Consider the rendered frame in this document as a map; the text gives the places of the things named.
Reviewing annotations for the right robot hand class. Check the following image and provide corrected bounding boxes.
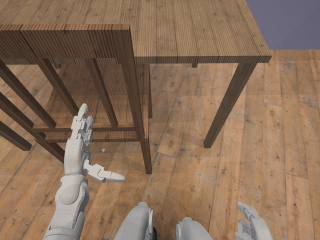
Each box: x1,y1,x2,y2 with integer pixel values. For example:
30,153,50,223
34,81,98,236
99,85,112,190
234,201,274,240

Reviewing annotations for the left robot forearm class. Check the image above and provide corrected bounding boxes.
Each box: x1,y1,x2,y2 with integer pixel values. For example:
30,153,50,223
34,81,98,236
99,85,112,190
42,174,90,240

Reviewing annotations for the chair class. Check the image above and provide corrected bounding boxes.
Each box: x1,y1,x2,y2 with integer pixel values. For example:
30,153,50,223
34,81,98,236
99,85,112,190
0,24,152,175

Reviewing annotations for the robot right shin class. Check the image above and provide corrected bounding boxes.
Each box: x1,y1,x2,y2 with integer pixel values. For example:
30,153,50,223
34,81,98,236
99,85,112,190
182,217,192,222

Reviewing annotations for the right robot thigh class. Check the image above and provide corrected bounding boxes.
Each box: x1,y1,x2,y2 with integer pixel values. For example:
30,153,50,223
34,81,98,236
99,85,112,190
176,220,213,240

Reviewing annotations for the table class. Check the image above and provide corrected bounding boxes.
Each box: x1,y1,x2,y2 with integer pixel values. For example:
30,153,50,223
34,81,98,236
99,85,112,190
0,0,273,151

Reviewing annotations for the left robot hand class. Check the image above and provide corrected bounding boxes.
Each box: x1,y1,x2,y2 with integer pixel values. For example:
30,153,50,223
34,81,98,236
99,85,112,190
64,103,126,183

